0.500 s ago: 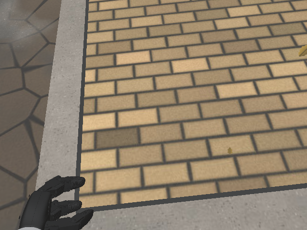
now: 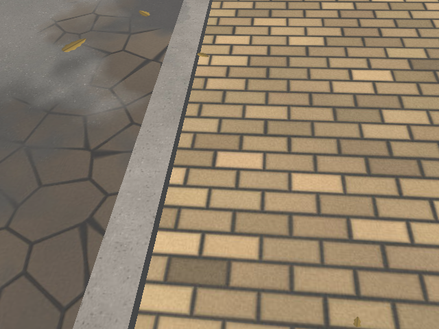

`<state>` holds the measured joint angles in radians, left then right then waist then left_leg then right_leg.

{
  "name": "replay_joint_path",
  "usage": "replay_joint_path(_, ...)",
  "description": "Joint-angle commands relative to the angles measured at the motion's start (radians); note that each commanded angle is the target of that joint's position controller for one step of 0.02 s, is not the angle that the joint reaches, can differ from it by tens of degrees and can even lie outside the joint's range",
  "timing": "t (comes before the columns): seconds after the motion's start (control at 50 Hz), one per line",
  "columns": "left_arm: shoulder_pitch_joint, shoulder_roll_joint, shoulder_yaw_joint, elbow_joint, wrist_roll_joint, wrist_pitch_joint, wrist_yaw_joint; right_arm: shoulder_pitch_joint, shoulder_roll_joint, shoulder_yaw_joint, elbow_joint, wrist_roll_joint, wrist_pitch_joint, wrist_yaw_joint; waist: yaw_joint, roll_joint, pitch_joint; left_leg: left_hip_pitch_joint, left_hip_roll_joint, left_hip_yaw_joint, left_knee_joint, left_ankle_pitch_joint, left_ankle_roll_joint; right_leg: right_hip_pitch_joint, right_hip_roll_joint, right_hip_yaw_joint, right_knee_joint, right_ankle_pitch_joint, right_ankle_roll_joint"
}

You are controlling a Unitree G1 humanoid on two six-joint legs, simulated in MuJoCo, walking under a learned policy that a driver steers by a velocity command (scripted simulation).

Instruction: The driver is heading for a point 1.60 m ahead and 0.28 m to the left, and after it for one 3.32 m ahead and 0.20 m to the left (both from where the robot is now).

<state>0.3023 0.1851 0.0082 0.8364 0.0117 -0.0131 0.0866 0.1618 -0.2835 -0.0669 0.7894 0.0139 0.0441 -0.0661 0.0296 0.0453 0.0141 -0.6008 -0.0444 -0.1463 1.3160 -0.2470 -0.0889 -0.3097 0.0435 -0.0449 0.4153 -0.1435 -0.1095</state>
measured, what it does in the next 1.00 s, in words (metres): steps on the spot: left foot, then right foot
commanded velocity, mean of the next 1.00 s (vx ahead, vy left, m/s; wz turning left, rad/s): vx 0.01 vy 0.00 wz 0.00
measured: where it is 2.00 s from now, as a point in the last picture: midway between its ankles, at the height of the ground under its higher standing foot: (210, 327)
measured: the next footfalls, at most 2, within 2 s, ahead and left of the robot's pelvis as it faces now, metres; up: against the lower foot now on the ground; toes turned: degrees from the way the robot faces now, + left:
left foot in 0.32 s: +0.01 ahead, +0.27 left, +0.00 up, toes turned -3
right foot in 0.74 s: +0.07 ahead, -0.06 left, +0.00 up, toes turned -1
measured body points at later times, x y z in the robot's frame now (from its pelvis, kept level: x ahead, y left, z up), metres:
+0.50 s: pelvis -0.01 +0.13 -0.02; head -0.02 +0.15 +0.43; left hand +0.12 +0.38 -0.15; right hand -0.03 -0.11 -0.15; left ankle -0.03 +0.27 -0.74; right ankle +0.00 -0.01 -0.67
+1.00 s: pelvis +0.05 +0.07 +0.00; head +0.08 +0.06 +0.45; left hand +0.13 +0.30 -0.14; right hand +0.11 -0.20 -0.15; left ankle -0.01 +0.21 -0.72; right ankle +0.03 -0.06 -0.74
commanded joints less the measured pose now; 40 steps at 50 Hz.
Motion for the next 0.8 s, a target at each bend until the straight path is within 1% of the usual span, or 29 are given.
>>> replay_joint_path(0.02, -0.041, 0.140, 0.021, -0.091, 0.001, 0.005, 0.025, 0.069, -0.074, -0.010, -0.043, 0.004, 0.004, -0.014, -0.034, -0.144, -0.042, -0.102, 0.004, -0.033, 0.118, -0.040, -0.033, 0.076, -0.310, 0.349, -0.167, -0.254, -0.182)
replay_joint_path(0.06, -0.037, 0.141, 0.020, -0.104, 0.000, 0.009, 0.034, 0.085, -0.075, -0.004, -0.046, 0.006, 0.008, -0.019, -0.024, -0.148, -0.046, -0.144, 0.010, -0.048, 0.159, -0.072, -0.039, 0.107, -0.326, 0.356, -0.144, -0.250, -0.182)
replay_joint_path(0.1, -0.041, 0.142, 0.022, -0.111, -0.007, 0.012, 0.039, 0.098, -0.080, -0.001, -0.048, 0.008, 0.009, -0.023, -0.019, -0.160, -0.044, -0.168, 0.036, -0.062, 0.189, -0.115, -0.046, 0.120, -0.349, 0.368, -0.135, -0.267, -0.175)
replay_joint_path(0.12, -0.013, 0.171, 0.034, -0.116, 0.004, -0.004, 0.042, 0.108, -0.086, -0.005, -0.019, 0.015, 0.011, -0.020, 0.009, -0.150, -0.040, -0.174, 0.028, -0.037, 0.333, -0.134, -0.048, 0.102, -0.385, 0.383, -0.145, -0.255, -0.197)
replay_joint_path(0.14, -0.071, 0.156, 0.023, -0.148, 0.015, -0.021, 0.049, 0.146, -0.096, -0.004, -0.026, 0.019, 0.008, -0.010, -0.024, -0.132, -0.068, -0.149, 0.100, -0.125, 0.286, -0.151, -0.046, 0.116, -0.443, 0.428, -0.181, -0.209, -0.179)
replay_joint_path(0.16, -0.108, 0.145, 0.018, -0.155, 0.008, -0.024, 0.049, 0.154, -0.101, -0.003, -0.036, 0.013, 0.010, -0.004, -0.034, -0.144, -0.077, -0.139, 0.135, -0.173, 0.235, -0.186, -0.036, 0.119, -0.449, 0.424, -0.162, -0.189, -0.149)
replay_joint_path(0.18, -0.111, 0.153, 0.022, -0.161, 0.000, -0.024, 0.046, 0.140, -0.095, 0.002, -0.040, 0.006, 0.011, -0.001, -0.021, -0.140, -0.077, -0.122, 0.152, -0.170, 0.176, -0.196, -0.033, 0.114, -0.436, 0.401, -0.150, -0.175, -0.136)
replay_joint_path(0.22, -0.161, 0.164, 0.028, -0.172, -0.004, -0.014, 0.035, 0.175, -0.065, 0.012, -0.027, -0.005, 0.008, 0.009, -0.039, -0.138, -0.101, 0.012, 0.190, -0.115, -0.049, -0.134, -0.036, 0.048, -0.379, 0.312, -0.135, -0.174, -0.101)
replay_joint_path(0.24, -0.234, 0.171, 0.034, -0.160, -0.035, 0.023, 0.010, 0.226, 0.025, 0.043, -0.012, -0.001, 0.003, 0.014, -0.097, -0.190, -0.110, 0.174, 0.135, 0.089, -0.446, -0.285, -0.029, -0.020, -0.223, 0.102, -0.141, -0.219, -0.041)
replay_joint_path(0.26, -0.204, 0.212, 0.055, -0.141, -0.041, 0.040, -0.011, 0.272, 0.018, 0.039, 0.046, 0.003, -0.003, 0.023, -0.077, -0.206, -0.094, 0.257, 0.071, 0.227, -0.523, -0.226, -0.040, -0.029, -0.197, 0.061, -0.113, -0.257, -0.026)
replay_joint_path(0.28, -0.190, 0.207, 0.058, -0.131, -0.038, 0.053, -0.024, 0.364, -0.001, 0.026, 0.100, 0.002, -0.005, 0.033, -0.092, -0.166, -0.092, 0.336, 0.047, 0.294, -0.653, -0.073, -0.029, -0.035, -0.197, 0.040, -0.031, -0.297, -0.011)
replay_joint_path(0.3, -0.165, 0.161, 0.051, -0.115, -0.037, 0.057, -0.037, 0.417, 0.002, 0.022, 0.151, 0.000, -0.002, 0.045, -0.087, -0.103, -0.054, 0.355, 0.021, 0.310, -0.779, -0.037, -0.012, -0.039, -0.161, -0.017, 0.133, -0.331, 0.011)
replay_joint_path(0.32, -0.115, 0.079, 0.038, -0.098, -0.028, 0.060, -0.057, 0.401, 0.032, 0.037, 0.161, -0.015, -0.002, 0.060, -0.055, -0.016, -0.016, 0.358, 0.026, 0.234, -0.817, -0.046, 0.020, -0.113, -0.104, -0.082, 0.333, -0.352, 0.046)
replay_joint_path(0.34, -0.070, -0.023, 0.017, -0.101, -0.007, 0.069, -0.067, 0.313, -0.035, 0.045, 0.092, -0.030, -0.004, 0.060, 0.013, 0.175, 0.033, 0.286, 0.236, -0.179, -0.896, -0.050, 0.120, -0.347, -0.039, -0.032, 0.655, -0.513, 0.113)
replay_joint_path(0.36, -0.030, -0.009, 0.025, -0.112, -0.020, 0.065, -0.065, 0.218, -0.179, 0.020, 0.015, -0.056, -0.023, 0.061, 0.043, 0.234, 0.050, 0.142, 0.352, -0.419, -1.077, 0.049, 0.253, -0.308, -0.011, 0.175, 0.649, -0.450, 0.118)
replay_joint_path(0.38, -0.106, 0.053, 0.033, -0.143, -0.045, 0.066, -0.058, 0.143, -0.253, -0.020, 0.020, -0.059, -0.015, 0.032, 0.028, 0.284, 0.141, 0.074, 0.355, -0.447, -1.159, -0.303, 0.309, -0.338, -0.006, 0.145, 0.776, -0.389, 0.133)
replay_joint_path(0.4, -0.156, 0.107, 0.047, -0.139, -0.049, 0.060, -0.044, 0.105, -0.197, -0.006, 0.024, -0.045, -0.017, 0.010, 0.010, 0.223, 0.175, 0.074, 0.318, -0.371, -1.142, -0.400, 0.280, -0.351, -0.018, 0.184, 0.818, -0.313, 0.135)
replay_joint_path(0.42, -0.171, 0.126, 0.057, -0.122, -0.046, 0.057, -0.027, 0.079, -0.138, 0.011, 0.024, -0.045, -0.015, -0.003, 0.006, 0.159, 0.166, 0.118, 0.294, -0.294, -1.081, -0.341, 0.261, -0.360, -0.017, 0.187, 0.827, -0.275, 0.147)
replay_joint_path(0.44, -0.159, 0.128, 0.060, -0.106, -0.036, 0.056, -0.021, 0.086, -0.072, 0.028, 0.031, -0.029, -0.020, -0.011, -0.001, 0.148, 0.147, 0.181, 0.278, -0.236, -1.041, -0.270, 0.264, -0.361, -0.025, 0.184, 0.780, -0.239, 0.156)
replay_joint_path(0.46, -0.159, 0.120, 0.060, -0.102, -0.027, 0.052, -0.024, 0.121, -0.032, 0.036, 0.052, -0.018, -0.023, -0.022, -0.012, 0.141, 0.129, 0.255, 0.280, -0.216, -1.017, -0.236, 0.269, -0.363, -0.041, 0.177, 0.711, -0.203, 0.159)
replay_joint_path(0.48, -0.169, 0.133, 0.071, -0.102, -0.024, 0.044, -0.034, 0.196, -0.019, 0.035, 0.082, -0.020, -0.035, -0.036, -0.044, 0.096, 0.088, 0.317, 0.317, -0.244, -0.991, -0.204, 0.281, -0.364, -0.049, 0.233, 0.752, -0.111, 0.168)
replay_joint_path(0.5, -0.136, 0.167, 0.086, -0.091, -0.026, 0.039, -0.040, 0.233, -0.058, 0.020, 0.098, -0.010, -0.043, -0.042, -0.042, 0.077, 0.062, 0.402, 0.300, -0.226, -0.948, -0.170, 0.298, -0.406, -0.012, 0.203, 0.774, -0.061, 0.174)
replay_joint_path(0.58, -0.118, 0.144, 0.087, -0.092, -0.031, 0.036, -0.054, 0.253, -0.025, 0.015, 0.101, -0.010, -0.049, -0.056, -0.064, 0.099, 0.030, 0.510, 0.330, -0.237, -0.913, 0.012, 0.343, -0.432, -0.031, 0.235, 0.756, -0.127, 0.196)
replay_joint_path(0.64, -0.107, 0.135, 0.083, -0.099, -0.026, 0.040, -0.066, 0.223, -0.047, 0.002, 0.077, -0.005, -0.045, -0.063, -0.067, 0.086, 0.028, 0.531, 0.344, -0.247, -0.873, 0.107, 0.346, -0.440, -0.073, 0.228, 0.692, -0.183, 0.212)
replay_joint_path(0.68, -0.105, 0.117, 0.075, -0.106, -0.023, 0.041, -0.075, 0.206, -0.063, -0.007, 0.065, 0.000, -0.039, -0.068, -0.072, 0.083, 0.030, 0.511, 0.336, -0.237, -0.838, 0.113, 0.330, -0.420, -0.108, 0.211, 0.597, -0.187, 0.223)
replay_joint_path(0.74, -0.070, 0.076, 0.055, -0.090, -0.018, 0.038, -0.103, 0.168, -0.075, -0.016, 0.060, 0.012, -0.022, -0.069, -0.077, 0.071, 0.027, 0.373, 0.257, -0.134, -0.726, 0.018, 0.255, -0.233, -0.134, 0.149, 0.311, -0.106, 0.212)
replay_joint_path(0.76, -0.050, 0.035, 0.039, -0.091, -0.023, 0.031, -0.100, 0.180, -0.047, -0.003, 0.071, 0.031, 0.003, -0.059, -0.044, 0.001, 0.047, 0.332, 0.189, -0.063, -0.805, -0.030, 0.216, -0.077, -0.039, -0.028, -0.051, -0.219, 0.201)
replay_joint_path(0.78, -0.065, 0.070, 0.055, -0.045, -0.029, 0.021, -0.085, 0.238, -0.064, -0.004, 0.096, 0.016, 0.011, -0.038, -0.085, -0.106, 0.067, 0.328, 0.158, -0.014, -0.752, 0.000, 0.182, 0.049, -0.012, -0.061, -0.133, 0.045, 0.222)
replay_joint_path(0.8, -0.053, 0.122, 0.068, -0.030, -0.033, 0.008, -0.077, 0.299, -0.048, -0.002, 0.115, -0.006, 0.009, -0.012, -0.113, -0.210, -0.005, 0.297, 0.120, 0.030, -0.703, 0.044, 0.127, 0.217, -0.062, 0.024, -0.055, 0.199, 0.196)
